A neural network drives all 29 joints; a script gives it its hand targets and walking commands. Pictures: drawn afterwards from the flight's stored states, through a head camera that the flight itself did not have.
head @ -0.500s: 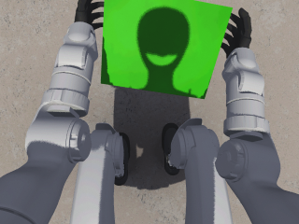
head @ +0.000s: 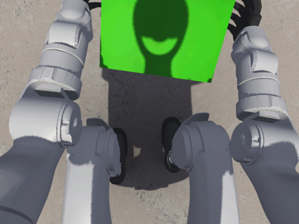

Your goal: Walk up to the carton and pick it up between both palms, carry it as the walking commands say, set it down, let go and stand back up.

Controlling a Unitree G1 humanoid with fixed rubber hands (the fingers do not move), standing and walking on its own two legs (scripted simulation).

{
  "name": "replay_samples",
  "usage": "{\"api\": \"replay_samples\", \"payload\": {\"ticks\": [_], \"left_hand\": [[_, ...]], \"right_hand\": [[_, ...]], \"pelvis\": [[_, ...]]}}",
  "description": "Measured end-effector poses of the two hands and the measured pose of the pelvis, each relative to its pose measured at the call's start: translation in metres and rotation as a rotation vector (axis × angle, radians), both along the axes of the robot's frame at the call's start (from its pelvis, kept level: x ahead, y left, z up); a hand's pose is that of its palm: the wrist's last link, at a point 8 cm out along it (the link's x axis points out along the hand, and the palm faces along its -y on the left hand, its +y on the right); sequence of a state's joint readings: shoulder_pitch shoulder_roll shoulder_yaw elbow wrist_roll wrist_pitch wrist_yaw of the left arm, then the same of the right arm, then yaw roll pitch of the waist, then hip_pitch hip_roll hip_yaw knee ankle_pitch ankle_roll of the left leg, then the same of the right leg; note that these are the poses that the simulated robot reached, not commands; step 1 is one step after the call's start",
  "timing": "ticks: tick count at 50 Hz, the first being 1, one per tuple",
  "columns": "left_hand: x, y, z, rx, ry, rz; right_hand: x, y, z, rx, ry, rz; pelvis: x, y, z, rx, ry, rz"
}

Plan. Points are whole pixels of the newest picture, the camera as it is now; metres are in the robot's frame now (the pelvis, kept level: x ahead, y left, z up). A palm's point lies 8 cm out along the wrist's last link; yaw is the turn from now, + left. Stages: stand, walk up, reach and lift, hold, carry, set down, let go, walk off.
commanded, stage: set down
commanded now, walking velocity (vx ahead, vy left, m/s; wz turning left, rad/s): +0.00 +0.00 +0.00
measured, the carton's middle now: (160, 27) +0.54 -0.06 -0.23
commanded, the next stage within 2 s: none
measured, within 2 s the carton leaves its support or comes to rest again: rests again in 1.76 s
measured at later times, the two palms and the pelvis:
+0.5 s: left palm out of the picture +0.57 +0.12 -0.15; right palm (244, 23) +0.52 -0.23 -0.14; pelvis +0.00 +0.00 -0.01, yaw +0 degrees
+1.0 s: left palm out of the picture +0.58 +0.12 -0.16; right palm (243, 18) +0.53 -0.23 -0.15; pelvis +0.01 +0.00 -0.01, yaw -1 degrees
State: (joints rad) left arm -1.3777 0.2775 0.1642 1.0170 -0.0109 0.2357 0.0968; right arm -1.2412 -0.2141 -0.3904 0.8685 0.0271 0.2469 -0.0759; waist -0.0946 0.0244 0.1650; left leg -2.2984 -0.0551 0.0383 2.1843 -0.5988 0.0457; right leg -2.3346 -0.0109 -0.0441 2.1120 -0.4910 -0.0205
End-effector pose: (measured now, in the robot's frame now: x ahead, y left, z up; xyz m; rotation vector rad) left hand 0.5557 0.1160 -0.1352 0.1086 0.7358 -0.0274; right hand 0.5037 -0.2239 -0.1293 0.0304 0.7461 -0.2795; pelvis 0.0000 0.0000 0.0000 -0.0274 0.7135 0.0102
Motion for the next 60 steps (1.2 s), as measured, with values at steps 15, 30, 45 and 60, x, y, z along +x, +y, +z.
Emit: {"api": "replay_samples", "payload": {"ticks": [15,30,45,60], "left_hand": [[0.006,0.0,-0.006,-0.023,-0.02,-0.002],[0.015,0.0,-0.017,-0.063,-0.042,0.004],[0.02,0.0,-0.025,-0.088,-0.061,0.013],[0.024,0.0,-0.029,-0.094,-0.067,0.011]], "right_hand": [[0.007,-0.003,-0.006,0.018,-0.018,0.019],[0.017,-0.006,-0.014,0.023,-0.024,0.024],[0.025,-0.007,-0.021,0.027,-0.029,0.029],[0.029,-0.009,-0.025,0.032,-0.03,0.036]], "pelvis": [[-0.003,0.001,-0.009,0.002,-0.013,-0.006],[0.005,0.002,-0.011,-0.004,0.014,-0.003],[0.011,0.003,-0.01,-0.01,0.031,-0.002],[0.014,0.002,-0.01,-0.01,0.03,-0.003]]}}
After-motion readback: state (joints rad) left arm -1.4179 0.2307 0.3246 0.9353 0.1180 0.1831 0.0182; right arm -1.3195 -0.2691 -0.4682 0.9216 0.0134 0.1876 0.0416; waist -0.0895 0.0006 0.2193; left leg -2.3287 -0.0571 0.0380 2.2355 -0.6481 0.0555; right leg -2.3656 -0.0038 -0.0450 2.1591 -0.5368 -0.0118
